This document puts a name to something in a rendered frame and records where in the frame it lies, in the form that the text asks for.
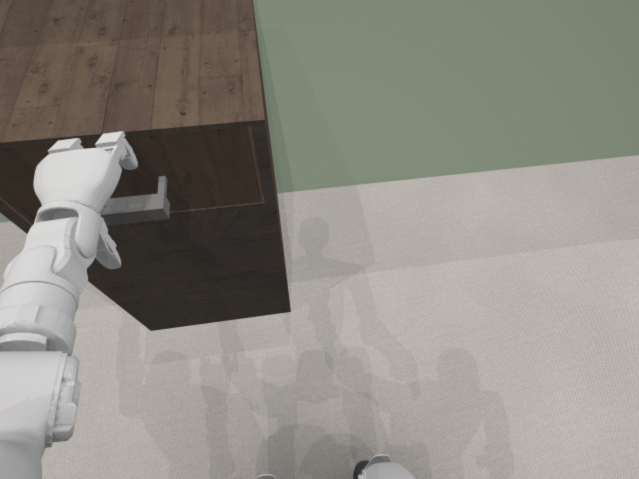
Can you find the robot left upper arm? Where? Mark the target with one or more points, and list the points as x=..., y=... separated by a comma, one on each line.
x=39, y=395

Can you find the left robot hand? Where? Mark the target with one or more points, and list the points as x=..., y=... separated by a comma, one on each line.
x=88, y=177

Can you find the drawer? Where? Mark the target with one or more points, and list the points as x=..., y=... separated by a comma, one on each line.
x=203, y=169

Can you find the handle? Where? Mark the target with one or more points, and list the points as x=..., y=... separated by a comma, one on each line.
x=141, y=208

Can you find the robot right shin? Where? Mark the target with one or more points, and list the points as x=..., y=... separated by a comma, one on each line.
x=378, y=459

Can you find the left robot forearm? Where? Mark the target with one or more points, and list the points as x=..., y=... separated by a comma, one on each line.
x=40, y=293

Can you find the cabinet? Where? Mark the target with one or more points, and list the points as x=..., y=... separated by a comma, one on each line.
x=82, y=68

